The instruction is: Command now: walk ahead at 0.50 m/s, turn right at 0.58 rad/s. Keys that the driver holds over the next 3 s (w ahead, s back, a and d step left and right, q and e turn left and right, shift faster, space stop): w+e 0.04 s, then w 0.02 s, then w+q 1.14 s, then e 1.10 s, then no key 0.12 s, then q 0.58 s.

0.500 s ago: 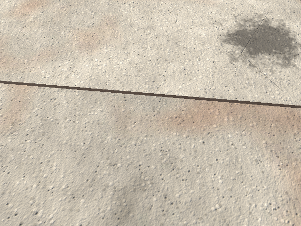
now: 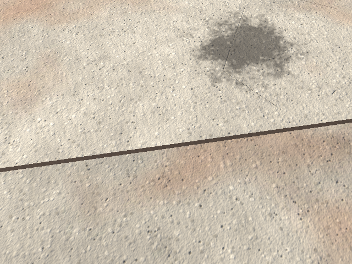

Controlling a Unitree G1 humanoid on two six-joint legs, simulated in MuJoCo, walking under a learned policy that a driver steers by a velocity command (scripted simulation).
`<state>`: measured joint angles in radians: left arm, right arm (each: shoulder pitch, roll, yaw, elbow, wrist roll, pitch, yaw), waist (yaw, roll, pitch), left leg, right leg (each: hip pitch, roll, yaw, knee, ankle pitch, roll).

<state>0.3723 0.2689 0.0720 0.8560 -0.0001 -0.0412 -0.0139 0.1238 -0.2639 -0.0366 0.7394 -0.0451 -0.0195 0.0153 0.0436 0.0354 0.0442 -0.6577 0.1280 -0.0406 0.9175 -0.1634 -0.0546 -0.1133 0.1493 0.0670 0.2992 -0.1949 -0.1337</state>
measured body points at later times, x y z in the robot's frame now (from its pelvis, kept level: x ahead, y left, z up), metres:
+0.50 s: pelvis +0.28 +0.06 +0.00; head +0.31 +0.08 +0.45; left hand +0.42 +0.32 -0.12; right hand +0.31 -0.21 -0.12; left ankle +0.28 +0.12 -0.74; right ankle +0.35 -0.09 -0.68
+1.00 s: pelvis +0.55 +0.05 +0.00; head +0.58 +0.04 +0.45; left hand +0.53 +0.33 -0.11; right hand +0.75 -0.18 -0.12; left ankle +0.53 +0.18 -0.66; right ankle +0.57 -0.04 -0.74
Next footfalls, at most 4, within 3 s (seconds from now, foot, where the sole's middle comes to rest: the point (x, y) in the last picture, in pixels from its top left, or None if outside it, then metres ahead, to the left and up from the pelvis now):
0.24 left None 0.32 0.12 -0.78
0.76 right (207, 226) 0.61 -0.03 -0.78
1.28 left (133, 188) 0.77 0.28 -0.78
1.80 right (173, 170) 0.87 0.11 -0.78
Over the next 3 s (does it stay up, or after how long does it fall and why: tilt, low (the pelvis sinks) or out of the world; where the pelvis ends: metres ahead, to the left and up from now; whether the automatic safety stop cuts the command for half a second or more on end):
stays up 0.75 0.23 -0.01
